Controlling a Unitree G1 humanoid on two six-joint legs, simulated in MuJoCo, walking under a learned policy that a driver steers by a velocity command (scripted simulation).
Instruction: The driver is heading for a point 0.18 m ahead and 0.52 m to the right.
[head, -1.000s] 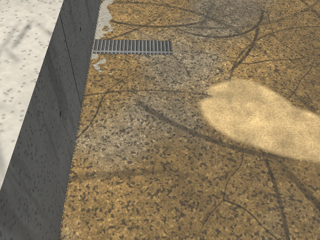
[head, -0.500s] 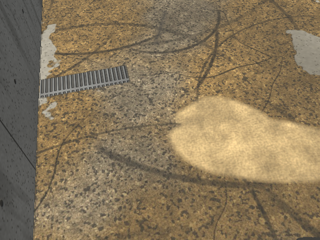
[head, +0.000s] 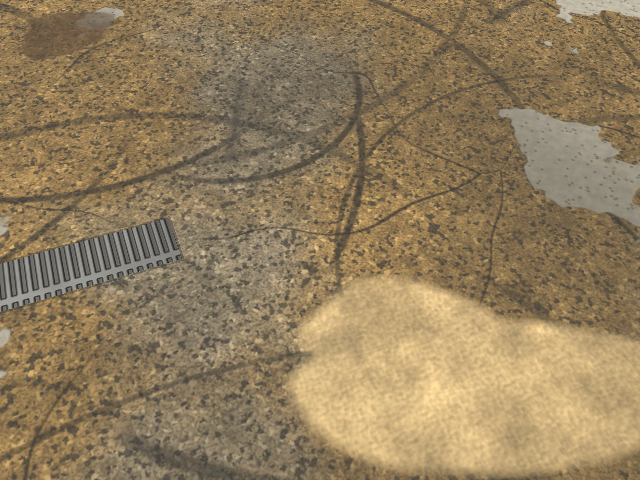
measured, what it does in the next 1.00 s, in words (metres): walks ahead, turning right: right foot, then left foot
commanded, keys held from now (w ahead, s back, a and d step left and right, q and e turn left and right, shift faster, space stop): w+e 0.90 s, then e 0.10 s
